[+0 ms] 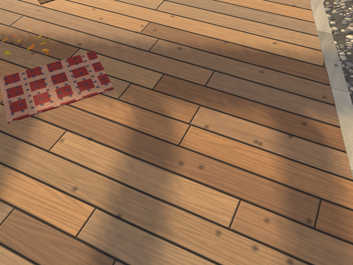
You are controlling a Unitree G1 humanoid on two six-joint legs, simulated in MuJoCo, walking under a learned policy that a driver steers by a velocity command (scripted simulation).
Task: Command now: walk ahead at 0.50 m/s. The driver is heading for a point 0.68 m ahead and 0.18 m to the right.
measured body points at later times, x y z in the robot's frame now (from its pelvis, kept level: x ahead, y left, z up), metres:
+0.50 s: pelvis +0.27 +0.05 +0.00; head +0.29 +0.06 +0.45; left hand +0.39 +0.28 -0.14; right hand +0.20 -0.19 -0.14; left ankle +0.21 +0.10 -0.74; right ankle +0.40 -0.11 -0.68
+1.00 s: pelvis +0.52 -0.03 +0.00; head +0.55 -0.05 +0.45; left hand +0.62 +0.23 -0.13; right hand +0.59 -0.31 -0.12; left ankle +0.68 +0.12 -0.67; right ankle +0.49 -0.05 -0.74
